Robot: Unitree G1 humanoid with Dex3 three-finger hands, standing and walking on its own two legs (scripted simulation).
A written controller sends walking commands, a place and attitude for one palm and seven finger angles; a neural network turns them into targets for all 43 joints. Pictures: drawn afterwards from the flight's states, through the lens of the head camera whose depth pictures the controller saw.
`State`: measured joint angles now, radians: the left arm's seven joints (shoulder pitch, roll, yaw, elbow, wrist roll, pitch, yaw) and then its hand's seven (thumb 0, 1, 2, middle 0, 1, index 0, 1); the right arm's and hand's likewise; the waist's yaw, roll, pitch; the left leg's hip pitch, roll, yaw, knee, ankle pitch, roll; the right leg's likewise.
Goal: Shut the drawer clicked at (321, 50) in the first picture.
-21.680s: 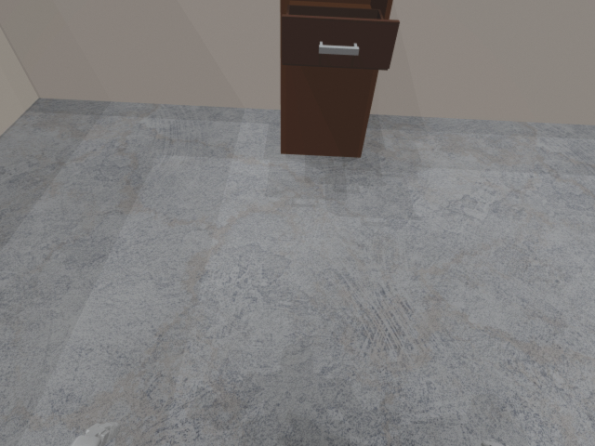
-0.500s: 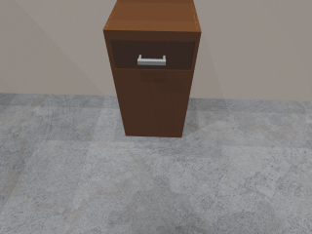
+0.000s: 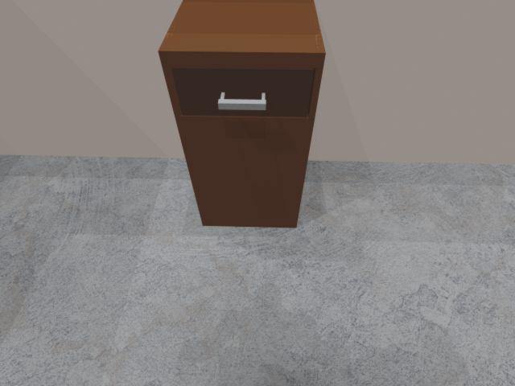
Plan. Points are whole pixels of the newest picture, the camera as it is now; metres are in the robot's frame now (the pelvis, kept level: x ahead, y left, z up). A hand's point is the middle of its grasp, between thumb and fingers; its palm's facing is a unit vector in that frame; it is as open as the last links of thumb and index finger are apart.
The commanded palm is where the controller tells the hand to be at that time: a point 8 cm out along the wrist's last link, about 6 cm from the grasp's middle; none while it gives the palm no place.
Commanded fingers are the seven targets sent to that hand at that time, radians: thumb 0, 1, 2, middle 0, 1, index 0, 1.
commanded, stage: look to check the result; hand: left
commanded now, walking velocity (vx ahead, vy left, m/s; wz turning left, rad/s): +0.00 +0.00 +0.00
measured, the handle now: (242, 100) +0.85 +0.10 -0.06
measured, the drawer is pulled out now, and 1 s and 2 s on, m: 0.00 0.00 0.00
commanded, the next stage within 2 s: stand and wait in 0.24 s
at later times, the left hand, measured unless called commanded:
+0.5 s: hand out of the picture +0.08 +0.22 -0.16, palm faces -0.01 -0.95 -0.31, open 7.4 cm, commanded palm none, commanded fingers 0.00 0.90 0.90 -0.20 -0.30 -0.20 -0.30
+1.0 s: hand out of the picture +0.07 +0.22 -0.16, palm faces -0.02 -0.95 -0.31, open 7.4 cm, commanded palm none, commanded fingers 0.00 0.90 0.90 -0.20 -0.30 -0.20 -0.30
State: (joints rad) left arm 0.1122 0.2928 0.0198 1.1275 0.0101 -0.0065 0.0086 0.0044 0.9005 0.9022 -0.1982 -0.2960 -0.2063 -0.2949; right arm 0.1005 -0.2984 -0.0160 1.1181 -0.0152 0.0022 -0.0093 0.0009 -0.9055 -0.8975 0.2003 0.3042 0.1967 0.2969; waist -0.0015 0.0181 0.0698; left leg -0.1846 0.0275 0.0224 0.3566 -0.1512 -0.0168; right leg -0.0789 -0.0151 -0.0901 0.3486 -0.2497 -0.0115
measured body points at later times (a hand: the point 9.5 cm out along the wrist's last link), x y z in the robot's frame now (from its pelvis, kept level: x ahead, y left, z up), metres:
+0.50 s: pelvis +0.01 -0.01 +0.00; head +0.03 -0.01 +0.45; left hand +0.08 +0.27 -0.14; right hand +0.07 -0.29 -0.14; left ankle +0.03 +0.13 -0.75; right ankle -0.04 -0.11 -0.75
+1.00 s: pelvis +0.01 -0.01 +0.00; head +0.02 -0.01 +0.45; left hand +0.07 +0.27 -0.14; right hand +0.06 -0.29 -0.15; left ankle +0.03 +0.13 -0.75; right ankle -0.04 -0.11 -0.75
